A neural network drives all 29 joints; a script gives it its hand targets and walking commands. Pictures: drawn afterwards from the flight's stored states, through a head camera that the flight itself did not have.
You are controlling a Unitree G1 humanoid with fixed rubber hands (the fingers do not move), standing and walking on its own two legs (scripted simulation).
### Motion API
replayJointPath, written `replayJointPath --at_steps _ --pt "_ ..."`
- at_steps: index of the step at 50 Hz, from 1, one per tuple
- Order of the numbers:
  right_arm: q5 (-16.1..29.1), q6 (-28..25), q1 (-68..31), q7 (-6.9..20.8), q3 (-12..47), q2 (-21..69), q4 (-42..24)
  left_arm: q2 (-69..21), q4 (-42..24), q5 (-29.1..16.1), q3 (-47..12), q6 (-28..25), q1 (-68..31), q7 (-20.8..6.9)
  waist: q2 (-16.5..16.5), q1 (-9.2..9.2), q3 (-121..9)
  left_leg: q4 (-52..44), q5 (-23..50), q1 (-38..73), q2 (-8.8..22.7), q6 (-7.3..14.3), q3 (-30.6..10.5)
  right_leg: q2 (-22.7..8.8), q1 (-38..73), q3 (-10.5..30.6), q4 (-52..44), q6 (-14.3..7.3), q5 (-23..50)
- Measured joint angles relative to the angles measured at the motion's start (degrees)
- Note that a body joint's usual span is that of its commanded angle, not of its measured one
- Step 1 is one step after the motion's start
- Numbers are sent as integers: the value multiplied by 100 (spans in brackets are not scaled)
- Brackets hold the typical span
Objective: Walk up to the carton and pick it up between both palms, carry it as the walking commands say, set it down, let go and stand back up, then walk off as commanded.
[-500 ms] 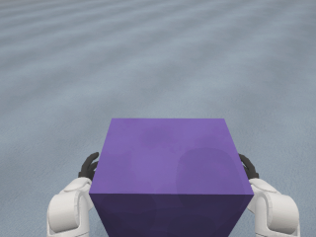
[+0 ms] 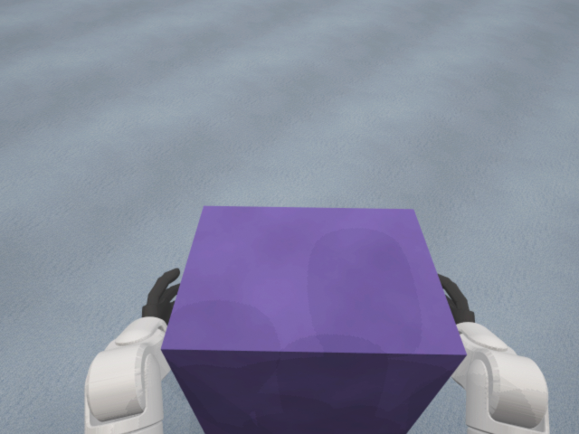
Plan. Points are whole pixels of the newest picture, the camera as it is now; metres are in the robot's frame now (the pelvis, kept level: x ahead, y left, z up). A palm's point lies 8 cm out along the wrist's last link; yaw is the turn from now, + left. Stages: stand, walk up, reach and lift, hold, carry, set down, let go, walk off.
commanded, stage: carry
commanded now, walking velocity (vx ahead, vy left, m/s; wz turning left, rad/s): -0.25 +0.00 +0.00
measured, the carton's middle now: (305, 330) +0.27 +0.00 +0.00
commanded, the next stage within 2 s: none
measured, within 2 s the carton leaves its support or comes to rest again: neither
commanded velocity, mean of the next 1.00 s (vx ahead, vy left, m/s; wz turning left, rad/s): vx -0.25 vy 0.00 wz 0.00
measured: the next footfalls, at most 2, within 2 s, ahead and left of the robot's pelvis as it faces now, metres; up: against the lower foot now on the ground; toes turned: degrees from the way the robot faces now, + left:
right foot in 0.16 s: +0.03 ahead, -0.16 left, +0.00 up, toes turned +2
right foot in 0.60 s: -0.06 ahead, -0.16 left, +0.00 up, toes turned +1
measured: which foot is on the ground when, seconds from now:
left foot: down 0.00-0.62, up 0.64-0.84, down 0.86-1.00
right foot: up 0.00-0.14, down 0.16-0.36, up 0.38-0.58, down 0.60-0.88, up 0.90-1.00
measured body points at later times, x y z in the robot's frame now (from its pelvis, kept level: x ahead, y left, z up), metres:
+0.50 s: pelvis -0.09 -0.01 +0.00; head -0.07 +0.00 +0.45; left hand +0.18 +0.17 +0.05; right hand +0.17 -0.20 +0.06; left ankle -0.05 +0.08 -0.73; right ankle -0.09 -0.16 -0.69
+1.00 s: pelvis -0.21 -0.01 +0.00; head -0.20 +0.01 +0.45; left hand +0.05 +0.18 +0.05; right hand +0.04 -0.20 +0.06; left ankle -0.20 +0.08 -0.73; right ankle -0.21 -0.16 -0.67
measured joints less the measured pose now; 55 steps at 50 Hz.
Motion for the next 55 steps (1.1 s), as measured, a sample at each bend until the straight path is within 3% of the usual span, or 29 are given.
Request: replayJointPath --at_steps 3,6,8,9,14,18,22,26,29,31,34,37,40,42,45,48,51,55 --pt "20 -14 -1 0 0 3 -85 4 -106 -14 -4 3 -2 3 -6 4 -120 -1 83 -246 12 0 6 -60 107 7 -55 0 -25" --pt "28 -7 0 1 -2 12 -110 11 -156 -21 -6 30 -1 8 -11 7 -128 12 162 -435 11 0 11 -71 461 11 -1073 0 51" --pt "29 9 0 1 -7 11 -130 11 -173 -24 -12 44 -2 13 -10 5 -129 113 172 -582 6 -21 14 -99 729 10 -1934 4 702" --pt "32 5 -2 1 -16 9 -140 10 -172 -25 -24 29 -1 14 23 1 -108 160 178 -646 23 -35 9 -95 740 -1 -2038 20 665" --pt "124 22 1 2 -143 -45 -249 -83 -176 -24 -101 -69 -1 55 91 -1 38 294 -151 -657 48 -42 8 -83 730 -4 -2182 29 683" --pt "154 7 4 5 -158 -64 -345 -118 -232 -24 -109 -125 -10 65 40 0 52 95 486 -557 12 -33 9 -128 688 -9 -2110 78 788" --pt "108 23 4 5 -122 11 -345 -77 -286 -31 -49 -44 -9 46 22 -4 36 104 442 -525 2 38 2 -120 538 -18 -944 59 -142" --pt "78 67 2 5 -118 37 -345 -70 -290 -31 -22 8 -11 26 15 1 -94 102 610 -705 22 43 9 -146 536 -9 -283 32 -436" --pt "72 90 2 5 -117 40 -346 -67 -294 -31 -19 31 -11 24 7 7 -184 111 782 -971 21 33 17 -186 738 0 -1064 9 -404" --pt "67 93 -1 6 -114 33 -344 -70 -290 -32 -18 29 -10 20 22 -1 -134 211 831 -1119 30 -3 15 -215 846 -10 -1664 -20 379" --pt "82 126 65 21 -139 13 -342 -139 -290 -30 -22 56 50 42 46 5 24 869 -160 -1180 21 -4 -23 -224 826 -2 -1645 -21 396" --pt "111 47 92 27 -139 -2 -347 -176 -292 -31 -21 -31 73 48 52 1 7 1683 -356 -1192 -13 -6 -113 -244 792 -6 -1939 -20 603" --pt "131 -51 85 27 -121 -23 -349 -179 -292 -31 -26 -141 74 40 60 -4 -23 1443 -366 -938 -36 -6 -127 -236 685 -13 -2241 14 941" --pt "135 -59 86 26 -121 -27 -351 -181 -291 -30 -29 -150 74 41 66 -9 -27 609 -212 -532 -50 -8 -135 -211 617 -20 -2342 58 1103" --pt "125 -55 91 28 -125 -1 -345 -150 -286 -31 -37 -125 62 44 -12 -2 83 10 361 -229 -79 -24 -120 -233 503 -23 -2051 113 902" --pt "52 33 94 23 -83 55 -345 -110 -286 -37 -2 -59 110 18 15 -7 112 27 344 -228 -28 2 -136 -106 271 -34 -478 113 -153" --pt "49 27 92 24 -91 60 -346 -106 -290 -38 -8 -65 108 13 11 -1 2 26 433 -345 9 21 -128 -69 255 -23 582 112 -270" --pt "49 25 93 24 -89 63 -347 -64 -294 -39 -37 -48 91 12 3 4 -171 25 669 -750 9 34 -121 -104 420 -15 219 112 -374"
